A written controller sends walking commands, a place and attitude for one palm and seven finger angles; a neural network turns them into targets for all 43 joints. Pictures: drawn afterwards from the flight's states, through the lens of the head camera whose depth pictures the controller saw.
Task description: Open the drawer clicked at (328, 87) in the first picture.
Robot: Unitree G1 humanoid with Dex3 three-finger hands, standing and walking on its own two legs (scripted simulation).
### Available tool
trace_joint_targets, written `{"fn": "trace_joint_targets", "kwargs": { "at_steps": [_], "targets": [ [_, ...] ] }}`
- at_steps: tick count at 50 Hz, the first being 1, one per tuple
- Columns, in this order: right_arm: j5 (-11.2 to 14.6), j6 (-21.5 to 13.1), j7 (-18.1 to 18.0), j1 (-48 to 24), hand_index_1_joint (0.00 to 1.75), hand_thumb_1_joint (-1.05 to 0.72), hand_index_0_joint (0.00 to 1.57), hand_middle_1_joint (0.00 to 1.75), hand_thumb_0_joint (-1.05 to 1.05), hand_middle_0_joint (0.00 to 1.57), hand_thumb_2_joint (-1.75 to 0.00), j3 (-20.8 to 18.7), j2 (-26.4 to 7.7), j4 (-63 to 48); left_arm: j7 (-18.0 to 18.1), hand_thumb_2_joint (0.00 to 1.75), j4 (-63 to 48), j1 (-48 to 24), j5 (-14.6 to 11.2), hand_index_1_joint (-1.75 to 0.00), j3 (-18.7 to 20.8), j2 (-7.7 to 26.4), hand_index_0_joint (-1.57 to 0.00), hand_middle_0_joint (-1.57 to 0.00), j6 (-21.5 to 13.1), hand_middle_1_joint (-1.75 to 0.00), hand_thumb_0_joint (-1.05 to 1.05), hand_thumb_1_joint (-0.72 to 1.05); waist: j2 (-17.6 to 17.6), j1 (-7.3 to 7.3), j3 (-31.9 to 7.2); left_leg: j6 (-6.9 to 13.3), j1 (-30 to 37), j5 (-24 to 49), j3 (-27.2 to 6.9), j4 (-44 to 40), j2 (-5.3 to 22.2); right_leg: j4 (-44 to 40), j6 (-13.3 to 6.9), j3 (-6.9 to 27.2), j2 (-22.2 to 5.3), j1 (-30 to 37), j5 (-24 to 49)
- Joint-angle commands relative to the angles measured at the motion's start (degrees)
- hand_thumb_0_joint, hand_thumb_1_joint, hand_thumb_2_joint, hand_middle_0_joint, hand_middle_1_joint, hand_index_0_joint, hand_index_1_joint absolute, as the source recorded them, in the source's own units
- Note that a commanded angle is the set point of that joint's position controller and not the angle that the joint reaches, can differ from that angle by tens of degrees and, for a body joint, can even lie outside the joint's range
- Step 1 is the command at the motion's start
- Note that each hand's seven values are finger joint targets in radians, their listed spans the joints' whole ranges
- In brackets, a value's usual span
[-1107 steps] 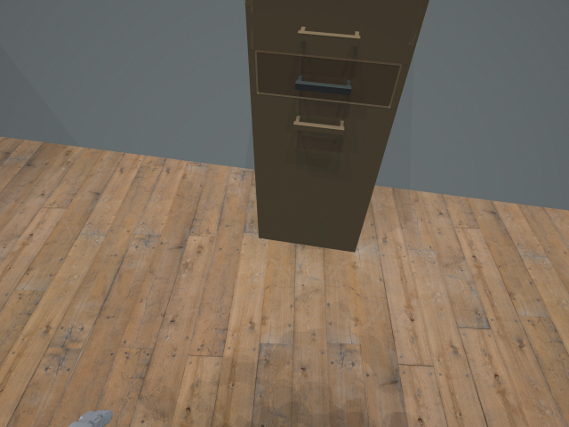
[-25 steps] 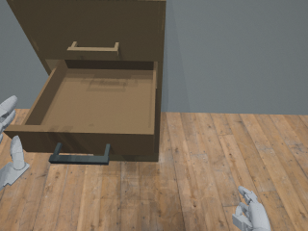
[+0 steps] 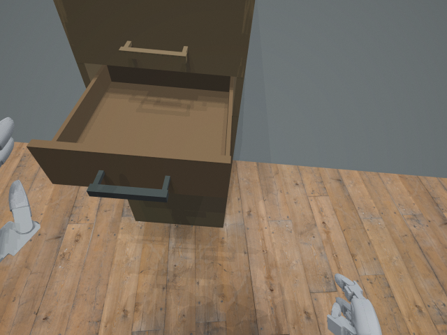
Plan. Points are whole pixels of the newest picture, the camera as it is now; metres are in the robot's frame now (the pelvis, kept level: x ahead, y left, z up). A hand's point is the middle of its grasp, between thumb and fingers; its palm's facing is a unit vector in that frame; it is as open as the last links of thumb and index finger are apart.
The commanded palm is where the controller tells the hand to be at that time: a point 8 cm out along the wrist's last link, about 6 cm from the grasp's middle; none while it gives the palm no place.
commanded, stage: step back with the hand held close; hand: left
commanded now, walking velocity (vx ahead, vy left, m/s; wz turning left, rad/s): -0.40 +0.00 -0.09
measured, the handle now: (131, 185) +0.38 +0.21 +0.02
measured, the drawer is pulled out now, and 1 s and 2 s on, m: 0.30 0.30 0.30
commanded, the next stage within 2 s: stop stepping back and stand still in 0.22 s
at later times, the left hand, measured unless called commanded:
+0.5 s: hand out of the picture +0.08 +0.21 +0.19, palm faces +0.27 -0.82 -0.50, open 7.4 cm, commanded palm +0.01 +0.27 +0.21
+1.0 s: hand out of the picture +0.02 +0.21 +0.20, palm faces +0.41 -0.78 -0.47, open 7.4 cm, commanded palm -0.04 +0.25 +0.21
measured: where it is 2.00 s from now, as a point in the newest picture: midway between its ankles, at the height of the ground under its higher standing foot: outside the picture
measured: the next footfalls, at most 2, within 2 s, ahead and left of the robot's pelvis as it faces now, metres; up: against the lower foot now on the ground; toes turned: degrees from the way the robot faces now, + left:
right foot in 0.22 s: -0.11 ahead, -0.12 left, +0.00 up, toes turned +1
left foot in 0.46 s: -0.13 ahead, +0.10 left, +0.00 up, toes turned +1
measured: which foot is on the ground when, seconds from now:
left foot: down 0.00-0.22, up 0.24-0.44, down 0.46-1.00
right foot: up 0.00-0.20, down 0.22-1.00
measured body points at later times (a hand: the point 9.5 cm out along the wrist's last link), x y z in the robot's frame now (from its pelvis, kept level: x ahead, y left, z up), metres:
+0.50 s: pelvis -0.13 -0.01 +0.01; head -0.11 +0.01 +0.46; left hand +0.06 +0.25 +0.22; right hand +0.02 -0.27 -0.06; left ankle -0.12 +0.10 -0.73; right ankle -0.09 -0.12 -0.73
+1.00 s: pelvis -0.17 -0.03 +0.00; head -0.19 -0.02 +0.45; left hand -0.01 +0.25 +0.23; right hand -0.04 -0.26 -0.08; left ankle -0.15 +0.10 -0.73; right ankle -0.15 -0.12 -0.73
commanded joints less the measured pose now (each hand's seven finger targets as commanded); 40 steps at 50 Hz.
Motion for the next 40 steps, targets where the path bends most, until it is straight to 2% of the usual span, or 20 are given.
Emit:
{"fn": "trace_joint_targets", "kwargs": {
  "at_steps": [1,3,5,9,10,11,12,13,14,16,20,21,23,24,26,31,35,36,38,40],
  "targets": [
    [-1.59,-5.45,-0.43,-3.76,0.3,-0.9,0.2,0.3,0.0,0.2,-0.9,-3.11,-6.66,-9.56,1.65,0.9,-15.81,-0.54,-0.66,-0.3,7.97,8.63,-0.2,-0.2,-4.05,-0.3,0.0,0.9,15.92,0.27,-8.28,7.41,-5.57,13.36,-15.99,-18.57,18.86,19.29,-0.02,1.31,3.02,6.38,-14.8],
    [-1.0,-7.17,-0.06,-3.4,0.3,-0.9,0.2,0.3,0.0,0.2,-0.9,-3.21,-6.51,-8.23,1.82,0.9,-16.26,-0.21,-1.06,-0.3,5.7,7.22,-0.2,-0.2,-3.66,-0.3,0.0,0.9,13.06,0.76,-10.83,6.72,7.65,33.58,-10.71,-11.15,17.75,14.5,-0.03,1.4,2.34,1.01,-15.43],
    [-0.27,-7.61,1.2,-3.05,0.3,-0.9,0.2,0.3,0.0,0.2,-0.9,-3.04,-7.12,-7.29,1.52,0.9,-13.32,0.65,-0.98,-0.3,3.88,5.61,-0.2,-0.2,-2.27,-0.3,0.0,0.9,15.81,0.53,-10.97,4.97,12.04,36.45,-8.0,-10.63,16.03,8.0,0.27,-0.74,1.75,2.2,-11.93],
    [0.01,-6.46,1.57,-6.74,0.3,-0.9,0.2,0.3,0.0,0.2,-0.9,-2.71,-8.05,-7.89,0.7,0.9,-11.84,-1.4,-1.57,-0.3,4.95,7.75,-0.2,-0.2,-0.99,-0.3,0.0,0.9,10.92,1.1,-7.0,2.77,3.09,16.77,-7.11,-10.89,14.08,-7.05,-0.13,-0.39,0.16,10.58,-1.41],
    [0.15,-5.67,1.57,-7.2,0.3,-0.9,0.2,0.3,0.0,0.2,-0.9,-2.63,-7.71,-8.32,0.52,0.9,-11.46,-2.04,-1.47,-0.3,6.19,9.45,-0.2,-0.2,-1.17,-0.3,0.0,0.9,4.03,0.87,-6.37,0.61,-0.16,6.88,-3.89,-6.79,10.12,-11.98,-1.64,4.06,-3.79,11.0,8.34],
    [0.52,-4.81,1.57,-7.06,0.3,-0.9,0.2,0.3,0.0,0.2,-0.9,-2.3,-6.29,-8.92,0.47,0.9,-10.66,-3.01,-1.69,-0.3,7.18,11.63,-0.2,-0.2,-1.42,-0.3,0.0,0.9,-5.13,0.16,-6.39,-2.45,-0.86,-4.03,1.11,0.85,3.91,-16.56,-5.1,14.04,-12.67,6.16,10.7],
    [0.76,-4.03,1.39,-6.65,0.3,-0.9,0.2,0.3,0.0,0.2,-0.9,-2.19,-5.52,-8.6,0.83,0.9,-8.96,-1.7,-1.6,-0.3,8.18,12.48,-0.2,-0.2,-1.54,-0.3,0.0,0.9,-8.79,1.19,-7.28,-3.18,-2.66,-9.6,0.89,12.69,0.46,-18.79,-9.0,19.24,-19.26,4.58,19.28],
    [1.65,-3.58,1.69,-7.63,0.3,-0.9,0.2,0.3,0.0,0.2,-0.9,-2.77,-5.64,-8.73,0.77,0.9,-10.88,-2.03,-1.56,-0.3,7.41,12.02,-0.2,-0.2,-0.93,-0.3,0.0,0.9,-11.5,1.97,-11.76,-3.07,-5.61,-14.45,-2.06,24.44,-1.55,-16.76,-10.69,19.78,-20.55,7.17,27.33],
    [1.3,-2.97,1.29,-7.12,0.3,-0.9,0.2,0.3,0.0,0.2,-0.9,-2.26,-4.42,-9.0,0.93,0.9,-10.89,-0.19,-1.28,-0.3,8.46,12.52,-0.2,-0.2,-0.4,-0.3,0.0,0.9,-10.52,1.16,-12.79,-3.18,-8.8,-14.15,-3.13,26.97,-0.36,-13.46,-10.68,15.03,-19.41,11.91,33.81],
    [0.76,-1.32,0.65,-7.48,0.3,-0.9,0.2,0.3,0.0,0.2,-0.9,-0.81,-2.91,-9.81,1.16,0.9,-11.18,3.29,-0.78,-0.3,7.24,9.61,-0.2,-0.2,-0.17,-0.3,0.0,0.9,-5.48,0.44,-12.39,-3.68,-7.09,-12.39,0.12,20.41,0.66,-10.74,-9.4,8.7,-15.54,14.11,39.52],
    [0.36,-1.01,-0.51,-3.31,0.3,-0.9,0.2,0.3,0.0,0.2,-0.9,-0.88,-5.5,-10.04,2.07,0.9,-12.41,7.49,-0.83,-0.3,7.32,9.06,-0.2,-0.2,0.08,-0.3,0.0,0.9,-1.12,-0.85,-11.21,-0.72,5.8,-3.09,1.58,-7.63,-0.17,-12.5,-5.18,6.88,-10.07,11.11,9.99],
    [0.29,-1.71,-0.84,-2.7,0.3,-0.9,0.2,0.3,0.0,0.2,-0.9,-1.55,-6.99,-9.96,2.13,0.9,-13.85,6.58,-1.07,-0.3,6.9,9.12,-0.2,-0.2,-0.31,-0.3,0.0,0.9,2.53,-0.69,-9.97,0.0,7.41,-1.55,-0.47,-15.19,1.98,-11.19,-3.24,5.91,-7.64,11.45,3.16],
    [1.02,-3.13,-0.99,-3.73,0.3,-0.9,0.2,0.3,0.0,0.2,-0.9,-2.63,-9.11,-11.62,2.2,0.9,-16.12,4.28,-0.89,-0.3,6.54,10.2,-0.2,-0.2,-1.32,-0.3,0.0,0.9,11.91,0.84,-7.8,3.82,6.95,2.79,-13.05,-18.68,12.88,-3.38,-0.27,1.05,-0.62,8.27,-5.29],
    [1.53,-4.04,-0.92,-3.62,0.3,-0.9,0.2,0.3,0.0,0.2,-0.9,-2.72,-8.87,-11.1,2.03,0.9,-13.32,6.69,-1.53,-0.3,7.79,10.32,-0.2,-0.2,-1.57,-0.3,0.0,0.9,11.6,1.57,-8.2,4.1,3.38,-6.11,-12.91,-19.99,13.25,-2.56,0.45,-0.05,0.53,9.75,-10.3],
    [-0.08,-4.73,-1.08,-2.53,0.3,-0.9,0.2,0.3,0.0,0.2,-0.9,-1.84,-7.59,-9.84,2.41,0.9,-13.98,3.54,-0.06,-0.3,7.33,8.95,-0.2,-0.2,-1.79,-0.3,0.0,0.9,17.63,-0.73,-2.85,3.3,-2.67,-14.52,-15.17,-25.31,12.8,5.08,0.19,-1.81,1.23,8.98,-8.69],
    [0.35,-5.67,-0.26,-3.12,0.3,-0.9,0.2,0.3,0.0,0.2,-0.9,-1.98,-8.65,-7.41,2.16,0.9,-8.69,-0.26,0.39,-0.3,3.37,6.83,-0.2,-0.2,-1.45,-0.3,0.0,0.9,9.76,-1.15,-0.75,2.67,-5.85,-18.37,-8.42,-18.52,9.26,-6.1,-1.13,-2.14,-0.15,14.61,-9.2],
    [0.08,-4.33,-0.13,-2.44,0.3,-0.9,0.2,0.3,0.0,0.2,-0.9,-2.68,-7.72,-5.74,1.98,0.9,-7.23,-4.22,0.01,-0.3,4.69,8.96,-0.2,-0.2,-0.76,-0.3,0.0,0.9,-8.13,-0.7,-1.95,-0.05,-0.72,-11.78,1.0,10.34,0.42,-22.41,-9.58,21.03,-14.41,2.01,-32.5],
    [0.04,-4.22,0.07,-2.64,0.3,-0.9,0.2,0.3,0.0,0.2,-0.9,-2.62,-7.36,-5.34,2.08,0.9,-8.58,-5.58,-0.12,-0.3,4.53,8.98,-0.2,-0.2,-0.82,-0.3,0.0,0.9,-8.27,-0.7,-2.82,-0.11,-0.48,-10.21,1.42,15.97,0.58,-22.94,-11.16,22.1,-16.87,1.46,-30.75],
    [-0.31,-3.86,0.19,-2.85,0.3,-0.9,0.2,0.3,0.0,0.2,-0.9,-1.76,-6.41,-5.03,2.22,0.9,-7.96,-5.16,-0.23,-0.3,4.7,8.86,-0.2,-0.2,-0.65,-0.3,0.0,0.9,-4.39,-1.35,-2.54,0.48,3.29,-11.86,0.14,9.44,2.91,-20.46,-10.07,16.47,-16.02,-2.09,-28.52],
    [-0.51,-3.9,-0.36,-2.4,0.3,-0.9,0.2,0.3,0.0,0.2,-0.9,-0.99,-6.21,-5.34,2.24,0.9,-7.96,-2.85,-0.21,-0.3,4.33,8.0,-0.2,-0.2,-0.88,-0.3,0.0,0.9,0.08,-1.73,-1.1,1.3,8.3,-10.84,1.56,-4.03,2.42,-15.81,-7.5,10.11,-10.9,-3.86,-27.35]
  ]
}}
